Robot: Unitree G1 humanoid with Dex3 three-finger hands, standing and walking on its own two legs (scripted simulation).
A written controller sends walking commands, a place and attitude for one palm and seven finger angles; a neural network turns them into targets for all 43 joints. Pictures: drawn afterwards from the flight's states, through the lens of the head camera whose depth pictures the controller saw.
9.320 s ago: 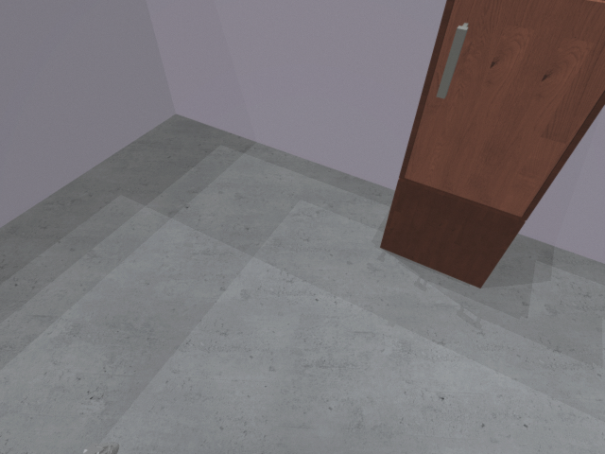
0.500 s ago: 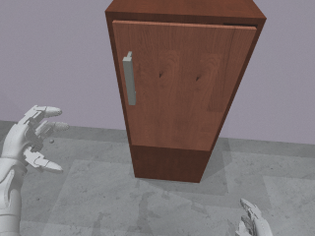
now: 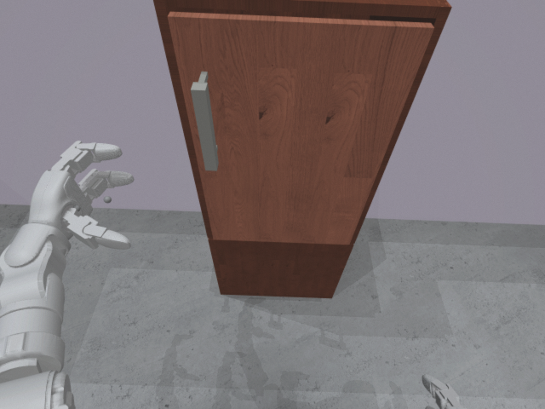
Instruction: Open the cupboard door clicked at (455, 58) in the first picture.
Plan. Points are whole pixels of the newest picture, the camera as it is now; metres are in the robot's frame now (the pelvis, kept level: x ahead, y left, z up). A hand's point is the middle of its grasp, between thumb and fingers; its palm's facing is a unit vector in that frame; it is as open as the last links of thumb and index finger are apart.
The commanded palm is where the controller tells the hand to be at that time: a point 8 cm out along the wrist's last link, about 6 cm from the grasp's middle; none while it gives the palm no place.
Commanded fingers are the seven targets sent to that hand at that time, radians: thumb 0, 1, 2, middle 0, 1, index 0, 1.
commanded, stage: move the hooked fingers beside the handle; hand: left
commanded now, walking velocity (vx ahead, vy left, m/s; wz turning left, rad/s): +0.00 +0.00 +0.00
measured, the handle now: (208, 123) +0.56 +0.14 +0.10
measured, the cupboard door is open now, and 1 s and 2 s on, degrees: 0 0 0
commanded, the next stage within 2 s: slide the fingers in behind the handle in 1.82 s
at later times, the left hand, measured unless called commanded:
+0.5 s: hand (140, 168) +0.44 +0.22 +0.11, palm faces -0.01 -1.00 +0.01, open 14.0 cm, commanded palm +0.42 +0.27 +0.11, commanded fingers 0.00 -0.50 0.30 -0.30 -1.20 -0.30 -1.20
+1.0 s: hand (165, 144) +0.50 +0.20 +0.10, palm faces -0.01 -1.00 +0.01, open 14.0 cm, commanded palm +0.48 +0.25 +0.10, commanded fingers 0.00 -0.50 0.30 -0.30 -1.20 -0.30 -1.20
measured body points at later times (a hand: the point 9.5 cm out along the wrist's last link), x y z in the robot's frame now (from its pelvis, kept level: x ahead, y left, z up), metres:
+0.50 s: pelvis +0.01 +0.01 +0.00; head +0.06 +0.02 +0.44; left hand +0.43 +0.28 +0.11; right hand +0.09 -0.26 -0.11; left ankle +0.00 +0.10 -0.71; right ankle +0.02 -0.10 -0.71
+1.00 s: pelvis +0.00 +0.00 -0.01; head +0.09 +0.01 +0.43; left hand +0.49 +0.25 +0.11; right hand +0.02 -0.27 -0.12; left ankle +0.00 +0.10 -0.71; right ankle +0.02 -0.10 -0.71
